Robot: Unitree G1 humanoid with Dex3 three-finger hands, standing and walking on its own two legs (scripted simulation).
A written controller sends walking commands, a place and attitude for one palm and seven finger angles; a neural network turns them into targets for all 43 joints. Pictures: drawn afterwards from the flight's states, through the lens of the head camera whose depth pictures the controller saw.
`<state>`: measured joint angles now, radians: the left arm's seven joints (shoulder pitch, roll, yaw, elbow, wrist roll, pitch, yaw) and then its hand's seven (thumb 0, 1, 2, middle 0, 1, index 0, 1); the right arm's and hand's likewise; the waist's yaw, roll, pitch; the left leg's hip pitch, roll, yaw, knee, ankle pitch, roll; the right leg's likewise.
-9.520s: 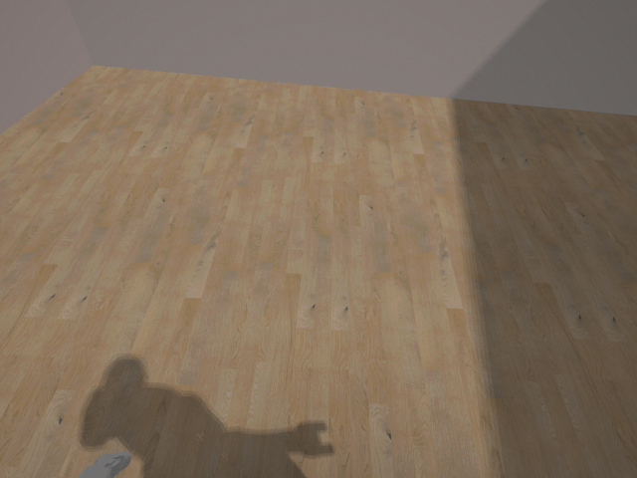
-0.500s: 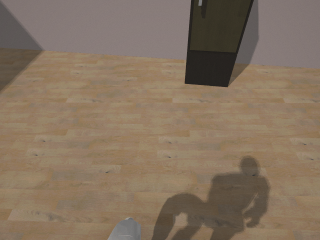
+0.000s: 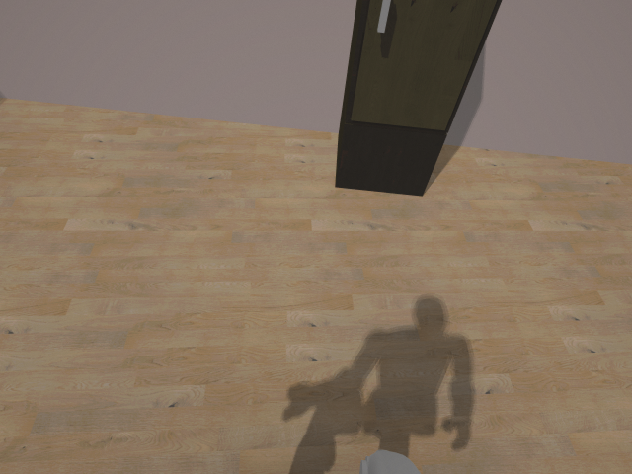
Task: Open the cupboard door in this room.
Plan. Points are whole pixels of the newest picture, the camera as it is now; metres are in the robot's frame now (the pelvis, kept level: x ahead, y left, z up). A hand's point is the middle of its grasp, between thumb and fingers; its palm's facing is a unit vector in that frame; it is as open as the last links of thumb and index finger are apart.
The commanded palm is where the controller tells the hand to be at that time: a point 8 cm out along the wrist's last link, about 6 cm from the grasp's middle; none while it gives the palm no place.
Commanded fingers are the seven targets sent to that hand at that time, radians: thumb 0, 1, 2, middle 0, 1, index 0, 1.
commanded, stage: turn or walk to find it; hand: left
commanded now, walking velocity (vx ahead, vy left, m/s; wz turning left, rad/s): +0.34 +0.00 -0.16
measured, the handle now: (385, 5) +1.33 -0.14 +0.03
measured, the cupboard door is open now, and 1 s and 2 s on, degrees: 0 0 0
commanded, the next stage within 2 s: stand and wait in 0.10 s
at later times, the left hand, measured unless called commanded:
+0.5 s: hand out of the picture +0.14 +0.13 -0.17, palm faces +0.03 -0.97 -0.23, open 7.1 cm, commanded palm none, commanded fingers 0.00 0.90 0.90 -0.20 -0.30 -0.20 -0.30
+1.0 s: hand out of the picture +0.03 +0.08 -0.17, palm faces +0.04 -0.99 -0.14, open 7.4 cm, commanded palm none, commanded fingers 0.00 0.90 0.90 -0.20 -0.30 -0.20 -0.30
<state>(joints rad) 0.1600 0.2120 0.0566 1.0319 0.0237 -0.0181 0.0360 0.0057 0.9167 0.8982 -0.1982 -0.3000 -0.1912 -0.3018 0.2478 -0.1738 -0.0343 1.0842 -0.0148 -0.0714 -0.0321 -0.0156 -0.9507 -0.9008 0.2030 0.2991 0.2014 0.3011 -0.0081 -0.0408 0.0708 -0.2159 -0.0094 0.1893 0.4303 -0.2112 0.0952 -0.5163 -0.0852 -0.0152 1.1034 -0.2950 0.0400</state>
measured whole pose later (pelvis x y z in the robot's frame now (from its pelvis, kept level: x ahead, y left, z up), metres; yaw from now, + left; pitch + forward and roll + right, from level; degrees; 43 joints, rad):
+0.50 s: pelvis +0.09 -0.05 +0.00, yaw +0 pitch +0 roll +0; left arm 0.20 0.15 0.01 1.11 0.00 -0.03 0.05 -0.02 0.96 0.90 -0.21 -0.30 -0.20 -0.30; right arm 0.36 -0.09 0.00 1.19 -0.02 -0.02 -0.03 0.01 -0.91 -0.90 0.20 0.30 0.20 0.30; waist -0.03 0.02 0.00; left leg -0.11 0.06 0.14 0.45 -0.33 -0.01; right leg -0.18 -0.03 -0.14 0.47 -0.29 -0.02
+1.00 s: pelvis +0.07 -0.06 +0.00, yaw +0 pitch -2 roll +0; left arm 0.33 0.09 -0.03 1.19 0.01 -0.02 0.05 0.01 0.91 0.90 -0.20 -0.30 -0.20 -0.30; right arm 0.28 -0.12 0.00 1.18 -0.01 -0.01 -0.04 0.01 -0.91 -0.90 0.20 0.30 0.20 0.30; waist 0.01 0.01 0.03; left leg -0.05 0.06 0.15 0.36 -0.27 -0.02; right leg -0.13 -0.01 -0.14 0.39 -0.23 -0.03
